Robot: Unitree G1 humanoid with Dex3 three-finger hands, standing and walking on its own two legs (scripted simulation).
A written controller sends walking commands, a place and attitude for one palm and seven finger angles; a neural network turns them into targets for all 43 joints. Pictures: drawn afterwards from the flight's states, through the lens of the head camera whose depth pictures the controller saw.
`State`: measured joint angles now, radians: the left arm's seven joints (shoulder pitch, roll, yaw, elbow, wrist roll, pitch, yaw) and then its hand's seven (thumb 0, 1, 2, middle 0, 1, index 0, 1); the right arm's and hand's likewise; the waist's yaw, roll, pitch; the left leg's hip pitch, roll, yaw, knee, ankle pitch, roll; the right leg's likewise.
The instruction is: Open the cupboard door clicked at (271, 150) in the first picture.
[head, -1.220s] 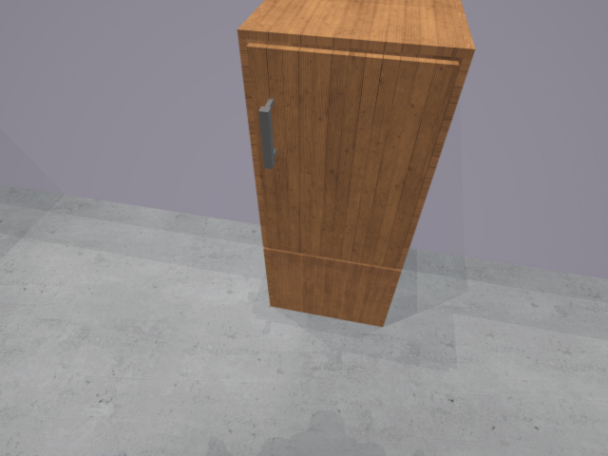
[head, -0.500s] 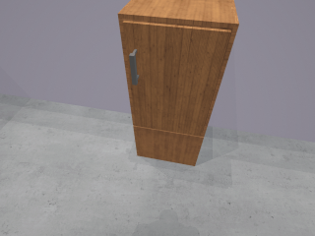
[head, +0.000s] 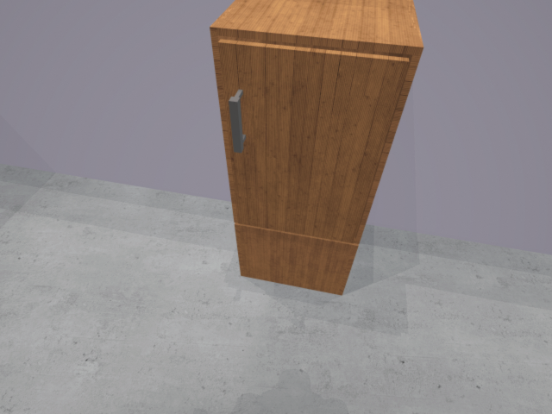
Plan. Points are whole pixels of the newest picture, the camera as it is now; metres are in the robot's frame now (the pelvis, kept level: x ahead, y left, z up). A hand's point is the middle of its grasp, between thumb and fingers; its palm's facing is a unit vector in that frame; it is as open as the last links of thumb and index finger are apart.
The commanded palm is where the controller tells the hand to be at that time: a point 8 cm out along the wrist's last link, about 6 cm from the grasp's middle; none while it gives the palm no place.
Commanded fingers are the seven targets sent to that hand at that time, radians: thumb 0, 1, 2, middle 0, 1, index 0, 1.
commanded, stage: look at it before walking up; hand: left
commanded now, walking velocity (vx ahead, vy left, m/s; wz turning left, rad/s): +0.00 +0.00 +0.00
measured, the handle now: (239, 121) +0.73 +0.13 +0.03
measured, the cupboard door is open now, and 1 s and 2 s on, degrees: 0 0 0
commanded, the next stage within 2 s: turn to face it in 0.22 s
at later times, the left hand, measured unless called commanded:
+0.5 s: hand out of the picture +0.06 +0.22 -0.17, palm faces -0.02 -0.96 -0.29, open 7.4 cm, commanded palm none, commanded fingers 0.00 0.90 0.90 -0.20 -0.30 -0.20 -0.30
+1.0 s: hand out of the picture +0.05 +0.19 -0.19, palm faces -0.06 -0.98 -0.17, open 7.4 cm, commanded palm none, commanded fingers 0.00 0.90 0.90 -0.20 -0.30 -0.20 -0.30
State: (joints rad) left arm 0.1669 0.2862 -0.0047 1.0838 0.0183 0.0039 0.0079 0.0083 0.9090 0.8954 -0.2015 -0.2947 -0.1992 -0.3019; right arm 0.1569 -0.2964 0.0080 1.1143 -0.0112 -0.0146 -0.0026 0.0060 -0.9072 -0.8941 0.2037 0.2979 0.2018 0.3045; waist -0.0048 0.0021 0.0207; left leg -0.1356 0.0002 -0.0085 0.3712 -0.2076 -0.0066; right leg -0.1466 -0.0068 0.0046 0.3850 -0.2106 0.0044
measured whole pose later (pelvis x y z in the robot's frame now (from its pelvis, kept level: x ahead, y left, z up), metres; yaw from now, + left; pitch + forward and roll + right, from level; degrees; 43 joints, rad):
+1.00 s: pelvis +0.02 +0.02 -0.01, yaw -6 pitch +0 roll +0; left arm 0.32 0.17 0.04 1.05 0.02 0.03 0.00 0.01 0.91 0.90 -0.20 -0.29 -0.20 -0.30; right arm 0.35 -0.20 -0.03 1.11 -0.02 -0.01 -0.01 0.01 -0.91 -0.89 0.20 0.30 0.20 0.30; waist -0.01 -0.01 -0.02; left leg -0.19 0.01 0.08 0.55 -0.34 0.02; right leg -0.25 0.03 0.10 0.57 -0.34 -0.02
